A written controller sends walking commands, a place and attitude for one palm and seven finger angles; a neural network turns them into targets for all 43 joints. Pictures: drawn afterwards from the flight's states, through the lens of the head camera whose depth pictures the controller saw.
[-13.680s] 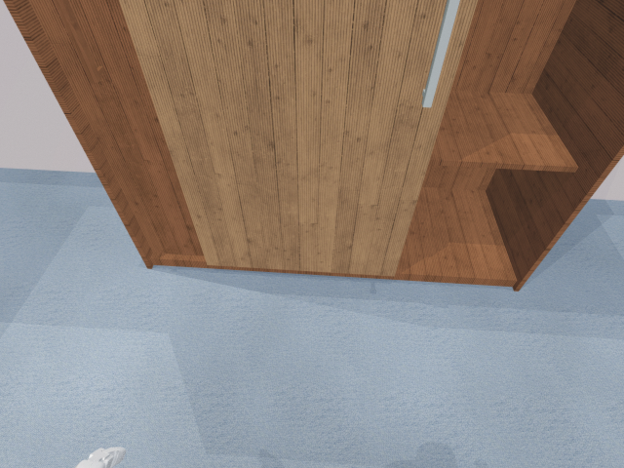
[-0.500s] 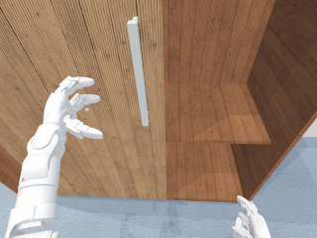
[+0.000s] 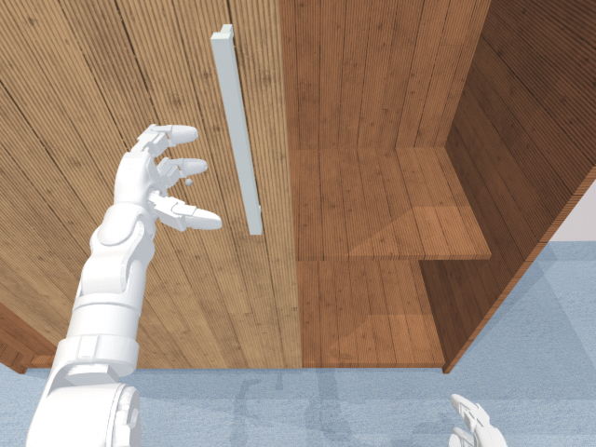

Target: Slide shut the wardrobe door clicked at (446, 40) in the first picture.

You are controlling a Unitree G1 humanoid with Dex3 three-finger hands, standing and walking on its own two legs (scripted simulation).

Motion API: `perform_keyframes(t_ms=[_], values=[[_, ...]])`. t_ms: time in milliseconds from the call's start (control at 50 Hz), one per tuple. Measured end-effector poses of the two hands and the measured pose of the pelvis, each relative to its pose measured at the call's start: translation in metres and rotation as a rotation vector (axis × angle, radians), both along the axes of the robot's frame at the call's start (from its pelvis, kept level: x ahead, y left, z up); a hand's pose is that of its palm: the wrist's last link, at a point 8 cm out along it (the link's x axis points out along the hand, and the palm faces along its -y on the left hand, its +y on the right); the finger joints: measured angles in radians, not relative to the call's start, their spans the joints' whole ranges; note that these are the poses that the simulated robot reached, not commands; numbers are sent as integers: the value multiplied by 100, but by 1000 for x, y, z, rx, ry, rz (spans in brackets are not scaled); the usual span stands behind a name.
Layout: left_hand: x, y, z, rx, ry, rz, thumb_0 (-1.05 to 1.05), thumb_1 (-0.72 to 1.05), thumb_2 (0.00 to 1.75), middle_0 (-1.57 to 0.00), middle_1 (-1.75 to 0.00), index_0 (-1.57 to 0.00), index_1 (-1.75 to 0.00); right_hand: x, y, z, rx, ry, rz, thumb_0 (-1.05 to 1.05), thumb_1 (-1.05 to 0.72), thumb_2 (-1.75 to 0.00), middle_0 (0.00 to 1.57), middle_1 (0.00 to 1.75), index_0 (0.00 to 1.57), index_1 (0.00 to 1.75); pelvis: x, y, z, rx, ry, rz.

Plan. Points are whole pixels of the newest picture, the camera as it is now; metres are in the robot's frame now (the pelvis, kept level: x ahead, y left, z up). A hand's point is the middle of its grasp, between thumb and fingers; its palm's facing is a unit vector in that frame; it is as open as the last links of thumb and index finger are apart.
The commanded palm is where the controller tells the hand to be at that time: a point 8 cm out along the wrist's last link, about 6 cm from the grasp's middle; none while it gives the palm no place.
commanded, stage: move the hooked fingers beside the handle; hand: left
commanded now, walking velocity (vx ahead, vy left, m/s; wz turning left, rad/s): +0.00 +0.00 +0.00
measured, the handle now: (244, 147) +0.47 +0.10 +0.18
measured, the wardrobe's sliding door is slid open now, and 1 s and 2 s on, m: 0.47 0.47 0.47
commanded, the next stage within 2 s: feel for the door with the fingertips in 1.62 s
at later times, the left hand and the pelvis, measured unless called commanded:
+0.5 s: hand (195, 175) +0.42 +0.16 +0.17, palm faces +0.07 -1.00 +0.00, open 13.9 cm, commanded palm +0.39 +0.19 +0.16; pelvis -0.01 +0.00 +0.00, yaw +0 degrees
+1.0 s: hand (206, 176) +0.42 +0.15 +0.16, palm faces +0.08 -1.00 -0.02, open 13.6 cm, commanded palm +0.41 +0.18 +0.16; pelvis -0.02 +0.01 +0.00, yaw +2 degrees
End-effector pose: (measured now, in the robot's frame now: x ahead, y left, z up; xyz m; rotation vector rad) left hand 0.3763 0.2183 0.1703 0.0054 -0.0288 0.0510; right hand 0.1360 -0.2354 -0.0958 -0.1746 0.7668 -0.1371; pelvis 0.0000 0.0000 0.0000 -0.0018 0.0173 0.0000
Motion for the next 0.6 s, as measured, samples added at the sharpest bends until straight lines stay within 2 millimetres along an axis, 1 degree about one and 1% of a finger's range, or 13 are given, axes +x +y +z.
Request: perform_keyframes(t_ms=[160, 300, 520, 560, 600], values=[[15, -5, -3, -2, 3, 4, -1, -50, 30, -30, -120, -30, -120, -16, -8, -4, -3, 43, -33, 1, -91, -90, 20, 30, 20, 30, 1, -2, 0, -1, 13, -8], [17, -4, -3, -4, -1, 17, -1, -50, 30, -34, -125, -32, -122, -27, -9, -10, -6, 90, -28, 1, -91, -90, 20, 30, 20, 30, -1, -1, 0, -2, 21, -1], [16, -5, -4, 0, -9, 19, -1, -50, 30, -32, -125, -31, -122, -31, -1, -10, 4, 82, -16, 1, -91, -90, 20, 30, 20, 30, -6, 3, -1, -2, 22, 5], [16, -8, -5, 6, -9, 10, -1, -50, 30, -32, -125, -31, -122, -30, 1, -10, 6, 78, -11, 1, -91, -90, 20, 30, 20, 30, -6, 4, -1, -2, 21, 6], [16, -15, -6, 8, -5, -10, -1, -50, 30, -31, -124, -31, -121, -30, 3, -10, 9, 73, -8, 1, -91, -90, 20, 30, 20, 30, -7, 5, -1, -2, 21, 6]])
